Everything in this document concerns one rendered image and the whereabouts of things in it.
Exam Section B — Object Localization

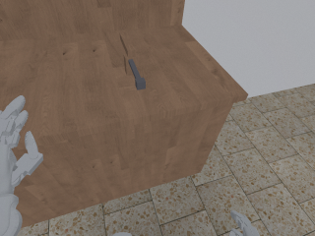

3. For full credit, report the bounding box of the left robot hand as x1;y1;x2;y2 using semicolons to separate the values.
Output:
0;95;43;195

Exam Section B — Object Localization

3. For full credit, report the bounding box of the tap lever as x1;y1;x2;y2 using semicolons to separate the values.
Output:
128;59;146;90

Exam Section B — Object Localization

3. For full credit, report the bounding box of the left robot forearm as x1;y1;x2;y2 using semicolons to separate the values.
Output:
0;194;23;236

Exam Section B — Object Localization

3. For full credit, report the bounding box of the counter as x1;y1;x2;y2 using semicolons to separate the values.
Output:
0;0;248;228

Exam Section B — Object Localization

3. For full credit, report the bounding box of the right robot hand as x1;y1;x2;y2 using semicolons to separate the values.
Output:
229;210;260;236

